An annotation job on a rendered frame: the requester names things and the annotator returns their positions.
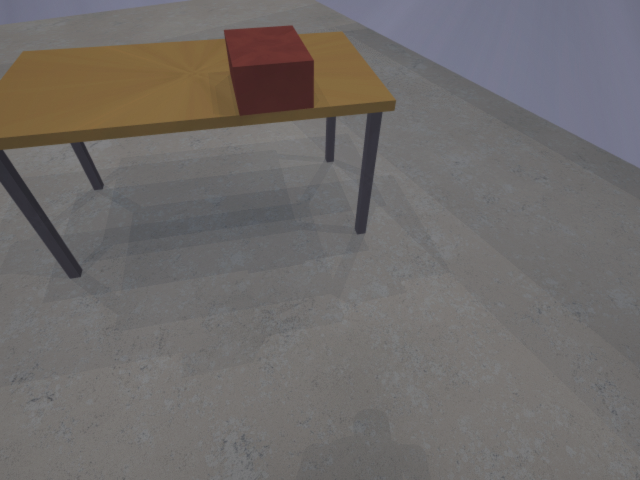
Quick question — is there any table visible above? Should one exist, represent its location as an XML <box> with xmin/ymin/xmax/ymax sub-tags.
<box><xmin>0</xmin><ymin>31</ymin><xmax>396</xmax><ymax>279</ymax></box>

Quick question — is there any carton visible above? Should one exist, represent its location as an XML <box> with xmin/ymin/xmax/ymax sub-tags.
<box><xmin>224</xmin><ymin>25</ymin><xmax>314</xmax><ymax>116</ymax></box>

